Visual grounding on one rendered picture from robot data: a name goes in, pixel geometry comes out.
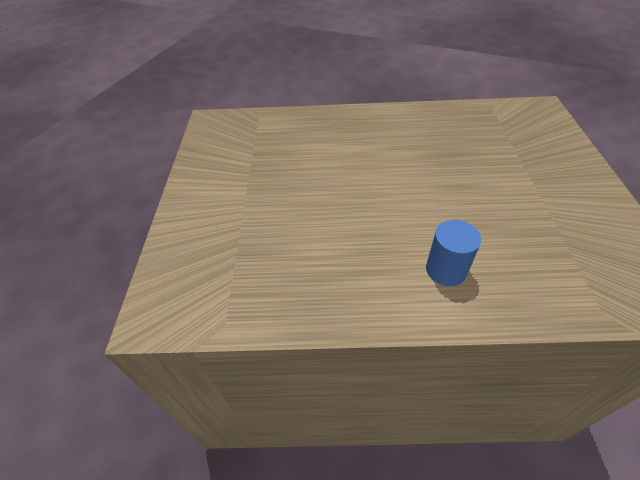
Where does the can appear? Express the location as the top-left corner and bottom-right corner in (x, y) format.
(426, 220), (481, 286)

